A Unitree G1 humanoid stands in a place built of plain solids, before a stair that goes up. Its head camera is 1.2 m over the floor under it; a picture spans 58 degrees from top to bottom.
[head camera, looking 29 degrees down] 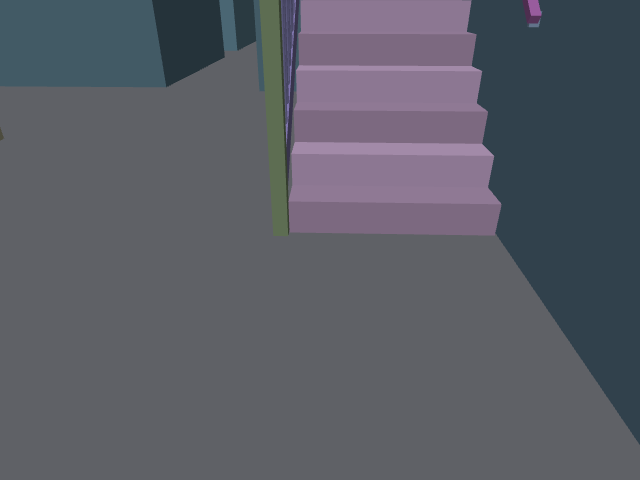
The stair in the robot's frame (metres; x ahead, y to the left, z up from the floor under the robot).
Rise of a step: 0.20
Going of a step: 0.25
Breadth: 1.20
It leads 2 degrees to the right of straight ahead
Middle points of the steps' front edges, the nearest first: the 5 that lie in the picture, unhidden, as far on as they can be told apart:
2.24 -0.42 0.20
2.48 -0.43 0.40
2.73 -0.44 0.60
2.98 -0.44 0.80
3.23 -0.45 1.00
